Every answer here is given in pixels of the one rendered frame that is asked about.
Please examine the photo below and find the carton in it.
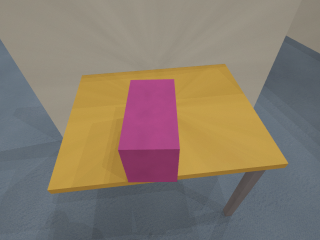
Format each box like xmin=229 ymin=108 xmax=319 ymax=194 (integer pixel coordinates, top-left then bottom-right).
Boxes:
xmin=118 ymin=79 xmax=180 ymax=183

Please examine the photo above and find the table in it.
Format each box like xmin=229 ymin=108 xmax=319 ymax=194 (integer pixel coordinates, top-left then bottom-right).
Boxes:
xmin=47 ymin=64 xmax=289 ymax=217

